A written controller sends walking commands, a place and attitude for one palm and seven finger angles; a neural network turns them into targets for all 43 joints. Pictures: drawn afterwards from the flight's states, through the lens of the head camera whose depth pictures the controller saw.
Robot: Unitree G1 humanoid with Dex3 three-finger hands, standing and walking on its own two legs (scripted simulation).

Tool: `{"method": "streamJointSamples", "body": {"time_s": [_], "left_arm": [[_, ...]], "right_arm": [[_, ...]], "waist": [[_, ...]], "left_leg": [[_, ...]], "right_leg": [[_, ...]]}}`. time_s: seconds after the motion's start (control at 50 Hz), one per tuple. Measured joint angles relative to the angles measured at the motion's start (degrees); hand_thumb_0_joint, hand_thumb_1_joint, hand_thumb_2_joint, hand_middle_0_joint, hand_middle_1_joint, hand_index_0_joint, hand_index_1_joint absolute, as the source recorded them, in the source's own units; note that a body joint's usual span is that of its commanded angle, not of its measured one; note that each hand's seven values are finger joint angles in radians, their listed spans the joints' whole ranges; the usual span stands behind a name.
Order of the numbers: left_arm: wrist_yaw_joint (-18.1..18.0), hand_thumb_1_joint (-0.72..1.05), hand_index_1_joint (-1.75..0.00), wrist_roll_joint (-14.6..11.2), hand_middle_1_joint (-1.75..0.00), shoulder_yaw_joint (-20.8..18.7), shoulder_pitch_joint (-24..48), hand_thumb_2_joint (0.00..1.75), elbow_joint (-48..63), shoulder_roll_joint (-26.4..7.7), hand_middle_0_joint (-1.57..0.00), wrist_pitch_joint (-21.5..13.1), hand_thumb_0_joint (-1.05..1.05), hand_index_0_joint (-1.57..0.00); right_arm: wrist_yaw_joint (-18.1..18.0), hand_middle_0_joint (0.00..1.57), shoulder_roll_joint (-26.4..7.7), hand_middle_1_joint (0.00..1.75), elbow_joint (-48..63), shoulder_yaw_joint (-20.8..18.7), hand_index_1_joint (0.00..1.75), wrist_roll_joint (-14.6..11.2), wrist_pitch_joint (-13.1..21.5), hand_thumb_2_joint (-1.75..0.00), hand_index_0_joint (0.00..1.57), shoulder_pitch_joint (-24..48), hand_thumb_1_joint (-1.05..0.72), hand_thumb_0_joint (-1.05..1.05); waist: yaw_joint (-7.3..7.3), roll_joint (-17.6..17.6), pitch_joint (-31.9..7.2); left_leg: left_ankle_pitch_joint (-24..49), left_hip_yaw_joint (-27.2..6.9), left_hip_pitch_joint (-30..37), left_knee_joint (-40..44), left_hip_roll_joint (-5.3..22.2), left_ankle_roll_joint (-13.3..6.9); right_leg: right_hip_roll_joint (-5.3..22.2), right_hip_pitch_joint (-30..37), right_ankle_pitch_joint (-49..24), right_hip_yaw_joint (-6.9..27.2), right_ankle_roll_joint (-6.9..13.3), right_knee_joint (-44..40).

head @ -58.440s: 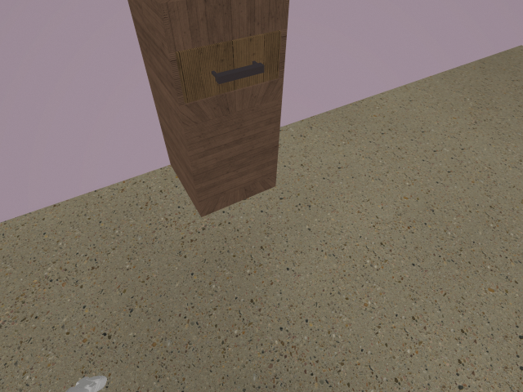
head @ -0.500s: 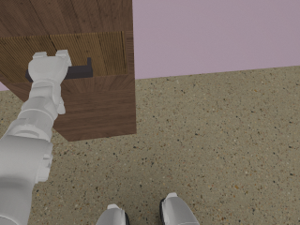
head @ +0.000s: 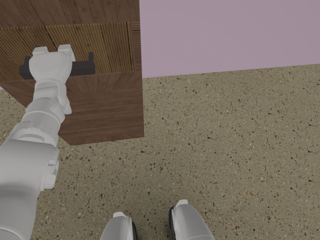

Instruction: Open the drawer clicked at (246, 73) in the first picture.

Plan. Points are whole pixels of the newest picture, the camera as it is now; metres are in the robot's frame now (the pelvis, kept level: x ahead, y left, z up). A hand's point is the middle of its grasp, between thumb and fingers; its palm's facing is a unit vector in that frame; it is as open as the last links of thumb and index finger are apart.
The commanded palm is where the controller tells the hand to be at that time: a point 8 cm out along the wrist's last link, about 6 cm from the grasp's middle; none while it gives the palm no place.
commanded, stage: lower the fingers behind the handle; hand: left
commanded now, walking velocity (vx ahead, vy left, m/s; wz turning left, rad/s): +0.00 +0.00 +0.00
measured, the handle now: (59, 63) +0.58 +0.20 +0.02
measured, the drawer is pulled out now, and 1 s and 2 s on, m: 0.00 0.00 0.00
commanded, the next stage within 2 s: close the thumb around the handle in 0.08 s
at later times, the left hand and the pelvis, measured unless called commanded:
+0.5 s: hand (60, 80) +0.54 +0.20 +0.01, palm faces -0.02 +0.00 -1.00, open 10.8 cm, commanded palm +0.53 +0.21 +0.05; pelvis +0.00 +0.00 +0.00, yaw +0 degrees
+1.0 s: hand (59, 82) +0.53 +0.21 +0.00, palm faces -0.04 -0.01 -1.00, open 5.8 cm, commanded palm +0.53 +0.21 +0.05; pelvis +0.00 +0.01 -0.01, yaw +0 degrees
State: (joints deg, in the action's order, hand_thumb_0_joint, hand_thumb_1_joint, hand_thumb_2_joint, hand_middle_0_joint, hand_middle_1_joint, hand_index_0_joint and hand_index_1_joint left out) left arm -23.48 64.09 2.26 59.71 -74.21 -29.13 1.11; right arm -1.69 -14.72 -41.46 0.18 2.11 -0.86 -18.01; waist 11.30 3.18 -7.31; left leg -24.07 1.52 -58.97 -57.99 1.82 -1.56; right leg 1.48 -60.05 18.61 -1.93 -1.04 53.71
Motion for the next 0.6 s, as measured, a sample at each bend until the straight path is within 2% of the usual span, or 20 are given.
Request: {"method": "streamJointSamples", "body": {"time_s": [0.08,0.14,0.22,0.3,0.42,0.6], "left_arm": [[2.56,-0.49,-1.22,-0.16,-1.21,0.33,-0.23,0.30,0.42,-1.21,-0.33,-1.66,0.00,-0.35],[3.06,-0.49,-1.21,-0.02,-1.21,0.23,-0.75,0.30,1.42,-2.20,-0.33,-3.83,0.00,-0.34],[2.08,-0.48,-1.21,0.38,-1.20,0.24,-1.29,0.30,3.03,-2.70,-0.32,-6.18,0.00,-0.34],[0.01,-0.44,-1.23,0.64,-1.24,0.36,-1.49,0.32,4.01,-2.25,-0.34,-6.41,0.00,-0.35],[-2.06,-0.23,-1.26,0.71,-1.26,0.35,-1.26,0.41,3.35,-1.54,-0.35,-4.93,0.00,-0.36],[-0.40,0.21,-1.27,0.12,-1.28,0.74,0.29,0.60,0.53,-1.51,-0.38,-3.08,0.00,-0.37]], "right_arm": [[-0.70,0.21,-0.34,0.30,0.89,-0.17,0.30,0.00,0.42,-0.90,0.20,-0.73,-0.90,0.00],[-1.03,0.20,-0.75,0.30,1.06,-0.48,0.30,0.07,0.72,-0.90,0.20,-1.47,-0.90,0.00],[-1.03,0.20,-1.09,0.30,0.54,-1.12,0.30,0.28,1.08,-0.90,0.20,-2.49,-0.90,0.00],[-0.65,0.20,-1.15,0.30,-0.33,-1.54,0.30,0.39,1.04,-0.90,0.20,-2.77,-0.90,0.00],[-0.15,0.20,-0.89,0.30,-0.79,-1.03,0.30,0.22,0.47,-0.90,0.20,-1.83,-0.90,0.00],[-0.61,0.20,-0.70,0.30,0.39,0.11,0.30,-0.25,0.01,-0.90,0.20,-0.78,-0.90,0.00]], "waist": [[0.09,-0.06,-0.05],[-0.12,-0.09,-0.03],[-0.71,-0.20,-0.27],[-1.16,-0.23,-0.46],[-0.89,-0.30,-0.38],[0.16,-0.35,0.10]], "left_leg": [[0.00,0.08,0.28,0.06,0.03,0.08],[-0.36,0.03,-0.25,-0.64,0.10,0.12],[-0.93,-0.24,-1.70,-1.94,0.05,0.18],[-1.31,-0.55,-2.77,-2.78,0.00,0.22],[-1.09,-0.72,-2.63,-2.40,0.01,0.22],[-0.25,-0.45,-1.14,-1.03,-0.13,0.04]], "right_leg": [[-0.04,0.15,0.07,0.09,0.09,0.12],[-0.09,-0.40,0.42,0.07,0.14,0.84],[-0.01,-1.77,1.09,-0.15,0.22,2.15],[0.06,-2.67,1.51,-0.41,0.24,2.89],[0.02,-2.39,1.25,-0.57,0.24,2.32],[0.09,-0.92,0.34,-0.31,0.04,0.92]]}}
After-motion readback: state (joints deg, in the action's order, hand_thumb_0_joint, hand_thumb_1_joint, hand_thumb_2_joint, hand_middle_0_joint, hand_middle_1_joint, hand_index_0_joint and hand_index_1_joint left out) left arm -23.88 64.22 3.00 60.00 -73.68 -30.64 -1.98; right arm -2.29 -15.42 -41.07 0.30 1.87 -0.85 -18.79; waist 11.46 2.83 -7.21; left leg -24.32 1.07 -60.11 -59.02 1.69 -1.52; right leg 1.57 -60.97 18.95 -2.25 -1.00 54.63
